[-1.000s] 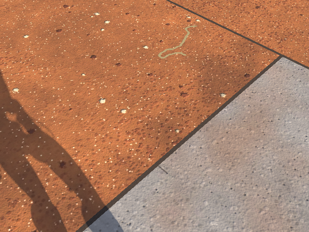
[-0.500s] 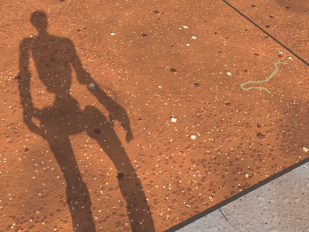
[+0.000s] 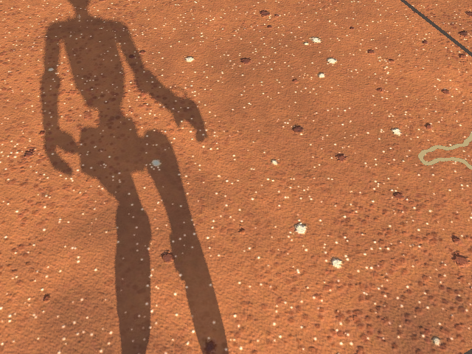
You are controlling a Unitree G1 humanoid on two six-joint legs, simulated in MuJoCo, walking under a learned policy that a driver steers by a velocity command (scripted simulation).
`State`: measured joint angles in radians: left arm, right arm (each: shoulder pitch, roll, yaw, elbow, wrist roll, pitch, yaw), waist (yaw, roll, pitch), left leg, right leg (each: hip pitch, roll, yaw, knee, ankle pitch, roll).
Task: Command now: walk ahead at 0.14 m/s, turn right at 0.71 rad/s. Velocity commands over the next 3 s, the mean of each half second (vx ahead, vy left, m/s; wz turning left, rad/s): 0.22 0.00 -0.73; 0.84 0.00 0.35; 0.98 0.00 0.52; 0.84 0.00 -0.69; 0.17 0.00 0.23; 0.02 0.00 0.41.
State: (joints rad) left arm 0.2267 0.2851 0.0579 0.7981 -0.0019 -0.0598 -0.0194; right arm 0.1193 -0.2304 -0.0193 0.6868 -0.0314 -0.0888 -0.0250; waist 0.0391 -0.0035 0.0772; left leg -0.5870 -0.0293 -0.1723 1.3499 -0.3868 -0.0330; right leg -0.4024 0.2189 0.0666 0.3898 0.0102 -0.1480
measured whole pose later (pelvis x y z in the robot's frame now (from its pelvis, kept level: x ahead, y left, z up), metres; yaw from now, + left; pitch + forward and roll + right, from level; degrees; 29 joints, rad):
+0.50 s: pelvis +0.16 +0.07 +0.02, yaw -25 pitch +2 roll -1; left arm 0.25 0.32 0.06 0.64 0.02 -0.01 0.00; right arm 0.28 -0.28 -0.06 0.67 -0.01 -0.08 -0.01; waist -0.03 -0.02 -0.05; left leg -0.25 -0.04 -0.10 0.39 -0.18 0.03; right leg -0.61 0.05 0.10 1.18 -0.28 0.00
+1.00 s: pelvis +0.35 -0.06 +0.01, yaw -12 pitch +3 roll -1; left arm 0.44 0.27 0.04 0.75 0.03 -0.10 0.00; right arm 0.20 -0.31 -0.07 0.72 -0.03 -0.01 0.08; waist 0.04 0.06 -0.05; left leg -0.77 0.05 -0.01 1.20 -0.14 0.07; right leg 0.01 0.00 -0.16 0.29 -0.35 0.00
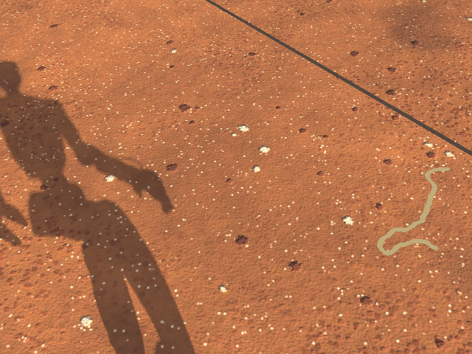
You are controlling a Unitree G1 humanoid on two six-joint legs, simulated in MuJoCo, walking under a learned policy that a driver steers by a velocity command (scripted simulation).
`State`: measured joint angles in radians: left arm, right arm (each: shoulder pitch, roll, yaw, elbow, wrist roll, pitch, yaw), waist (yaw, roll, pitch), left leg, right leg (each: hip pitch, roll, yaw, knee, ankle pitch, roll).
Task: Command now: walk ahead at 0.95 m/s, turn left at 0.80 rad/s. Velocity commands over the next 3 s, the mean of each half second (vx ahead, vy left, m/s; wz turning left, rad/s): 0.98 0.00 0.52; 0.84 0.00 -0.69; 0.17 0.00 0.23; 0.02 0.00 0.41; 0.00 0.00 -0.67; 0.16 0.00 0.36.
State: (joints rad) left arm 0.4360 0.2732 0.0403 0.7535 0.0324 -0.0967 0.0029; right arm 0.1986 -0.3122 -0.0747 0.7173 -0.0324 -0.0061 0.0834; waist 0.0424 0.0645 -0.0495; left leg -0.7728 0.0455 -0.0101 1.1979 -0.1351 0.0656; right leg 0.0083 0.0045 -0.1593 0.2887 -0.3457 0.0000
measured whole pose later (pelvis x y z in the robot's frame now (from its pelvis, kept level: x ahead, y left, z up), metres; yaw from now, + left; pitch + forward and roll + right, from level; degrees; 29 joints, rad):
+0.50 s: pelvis +0.41 +0.09 +0.00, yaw +16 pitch +0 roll +2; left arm 0.18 0.25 0.00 0.71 0.01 -0.04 -0.04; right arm 0.42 -0.28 -0.04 0.83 -0.02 -0.10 0.03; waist -0.03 -0.02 0.03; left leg 0.07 -0.18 0.04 0.23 -0.31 0.16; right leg -0.80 -0.15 0.01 0.95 -0.02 -0.05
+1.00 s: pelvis +0.87 +0.16 +0.00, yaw -8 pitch +2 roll +1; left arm 0.47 0.27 0.06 0.87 -0.04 -0.04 0.02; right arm -0.07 -0.24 0.03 0.54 -0.01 -0.12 -0.01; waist 0.12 0.03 0.06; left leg -0.66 0.01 -0.17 0.54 0.06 -0.05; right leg -0.06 0.18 0.23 0.42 -0.35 -0.14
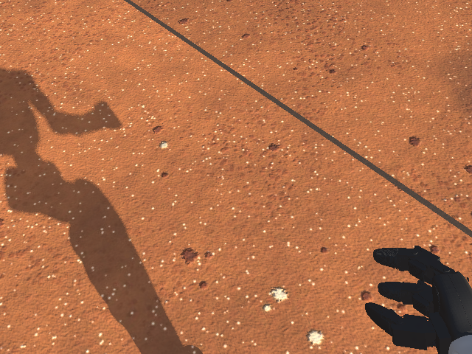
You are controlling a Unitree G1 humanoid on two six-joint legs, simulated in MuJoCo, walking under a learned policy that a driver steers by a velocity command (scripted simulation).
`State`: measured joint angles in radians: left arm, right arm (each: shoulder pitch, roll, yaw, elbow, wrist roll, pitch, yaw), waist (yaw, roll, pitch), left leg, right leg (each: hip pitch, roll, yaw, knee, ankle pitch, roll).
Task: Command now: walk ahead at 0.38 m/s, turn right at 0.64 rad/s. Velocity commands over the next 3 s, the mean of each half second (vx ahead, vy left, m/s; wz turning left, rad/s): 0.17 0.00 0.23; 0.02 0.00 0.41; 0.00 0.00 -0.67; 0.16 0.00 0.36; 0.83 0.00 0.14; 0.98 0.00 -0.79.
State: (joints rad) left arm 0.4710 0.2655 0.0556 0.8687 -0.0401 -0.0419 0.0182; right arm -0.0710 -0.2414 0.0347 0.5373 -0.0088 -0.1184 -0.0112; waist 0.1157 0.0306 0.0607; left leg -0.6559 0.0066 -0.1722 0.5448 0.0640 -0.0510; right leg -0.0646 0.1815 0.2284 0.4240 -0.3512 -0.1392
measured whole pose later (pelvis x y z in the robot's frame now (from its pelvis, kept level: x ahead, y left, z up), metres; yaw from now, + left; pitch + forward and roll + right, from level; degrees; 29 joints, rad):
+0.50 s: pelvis +0.18 +0.03 +0.00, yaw +11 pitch +1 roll +0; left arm 0.05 0.25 0.03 0.67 0.00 -0.01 0.03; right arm 0.29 -0.32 -0.09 0.67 0.03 0.05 -0.05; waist -0.06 0.02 0.04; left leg -0.39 -0.20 -0.31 0.50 -0.19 0.01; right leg -0.34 0.07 0.15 0.49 -0.17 0.00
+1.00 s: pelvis +0.19 +0.06 +0.00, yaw +23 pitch +2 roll +0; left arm 0.27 0.30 0.05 0.78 -0.03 0.00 0.00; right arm 0.12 -0.23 -0.02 0.60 -0.03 0.04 -0.03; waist 0.07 -0.03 0.02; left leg -0.26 0.02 0.01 0.50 -0.28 0.00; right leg -0.42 -0.03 -0.01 0.88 -0.52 0.04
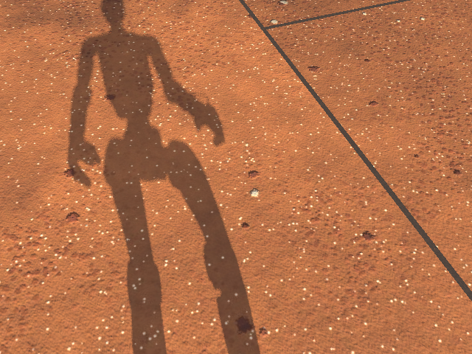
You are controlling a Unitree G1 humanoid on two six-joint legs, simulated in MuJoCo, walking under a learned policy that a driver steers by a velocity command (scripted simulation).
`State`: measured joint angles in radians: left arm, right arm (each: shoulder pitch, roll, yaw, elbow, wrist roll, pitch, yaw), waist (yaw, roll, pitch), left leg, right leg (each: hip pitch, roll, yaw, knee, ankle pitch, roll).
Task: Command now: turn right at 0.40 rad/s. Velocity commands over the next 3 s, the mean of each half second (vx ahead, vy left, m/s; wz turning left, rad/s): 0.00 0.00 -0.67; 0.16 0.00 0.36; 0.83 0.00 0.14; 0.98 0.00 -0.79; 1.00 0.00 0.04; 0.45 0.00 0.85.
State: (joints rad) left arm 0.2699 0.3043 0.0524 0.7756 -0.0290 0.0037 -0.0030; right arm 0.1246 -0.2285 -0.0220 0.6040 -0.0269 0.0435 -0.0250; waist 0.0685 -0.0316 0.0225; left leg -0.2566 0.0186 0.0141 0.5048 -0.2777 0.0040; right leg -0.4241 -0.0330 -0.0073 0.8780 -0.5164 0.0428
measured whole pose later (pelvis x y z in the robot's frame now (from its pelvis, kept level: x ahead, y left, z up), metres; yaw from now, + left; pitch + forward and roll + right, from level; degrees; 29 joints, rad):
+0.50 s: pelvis -0.01 -0.05 +0.00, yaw -23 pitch +3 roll +2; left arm 0.22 0.31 0.07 0.58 0.00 0.02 0.02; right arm 0.08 -0.33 -0.10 0.71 0.00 0.02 -0.03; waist 0.00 0.04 0.05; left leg -0.58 0.02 -0.02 1.19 -0.39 -0.06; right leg -0.33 0.04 0.02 0.51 -0.22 -0.07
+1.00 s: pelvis +0.08 -0.02 +0.00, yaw -8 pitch +3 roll -2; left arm 0.23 0.34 0.10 0.70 -0.03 -0.02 0.00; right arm 0.21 -0.30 -0.07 0.71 0.05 0.01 0.04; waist 0.01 -0.04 0.00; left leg -0.32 0.08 0.09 0.64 -0.39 0.08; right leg -0.12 -0.06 -0.23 0.41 -0.33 0.00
